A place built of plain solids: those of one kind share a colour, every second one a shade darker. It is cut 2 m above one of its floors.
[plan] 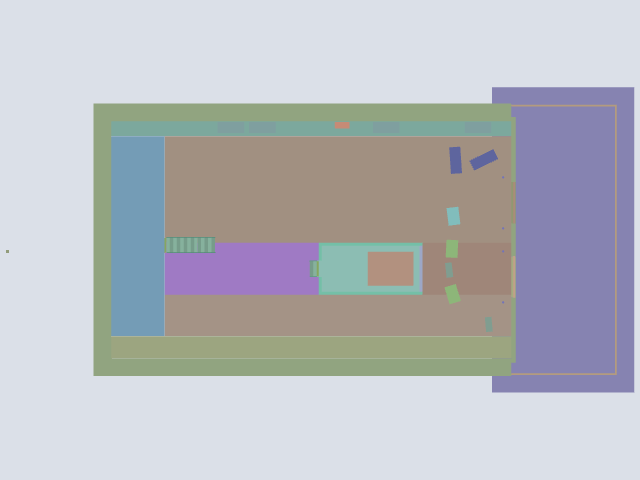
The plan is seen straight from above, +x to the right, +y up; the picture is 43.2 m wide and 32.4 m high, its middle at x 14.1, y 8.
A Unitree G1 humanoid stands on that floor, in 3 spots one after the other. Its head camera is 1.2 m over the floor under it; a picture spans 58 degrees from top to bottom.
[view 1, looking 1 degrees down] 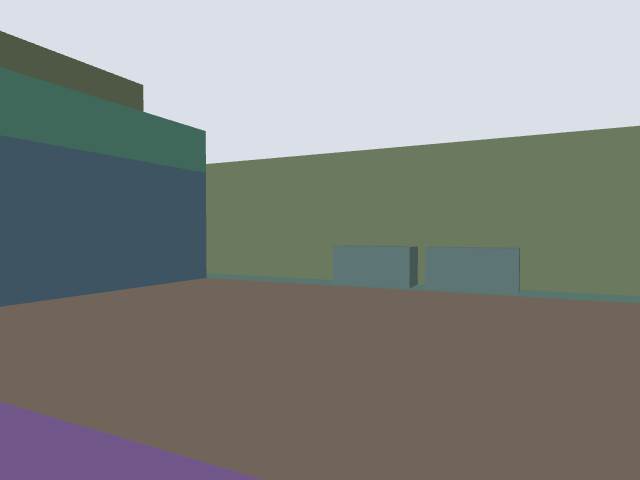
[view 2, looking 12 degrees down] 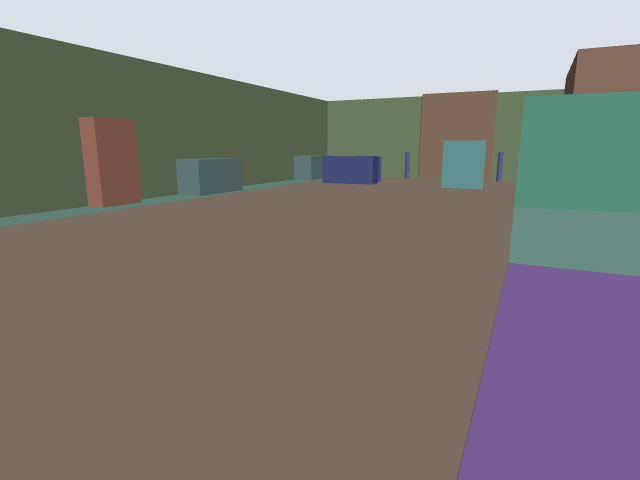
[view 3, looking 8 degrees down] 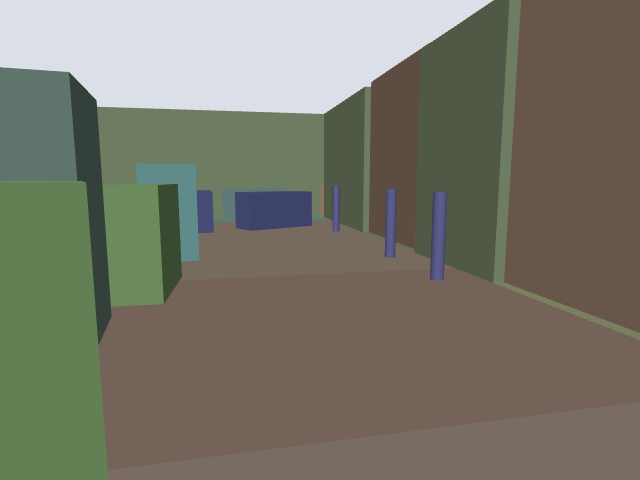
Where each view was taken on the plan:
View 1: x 11.31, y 6.06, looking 116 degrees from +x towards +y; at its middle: wall_brick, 11.07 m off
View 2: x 9.11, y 7.66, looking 26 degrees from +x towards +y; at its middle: floor_hall3a_concrete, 5.77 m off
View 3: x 24.01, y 2.51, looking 78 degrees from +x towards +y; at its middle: floor_hall3a_concrete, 8.63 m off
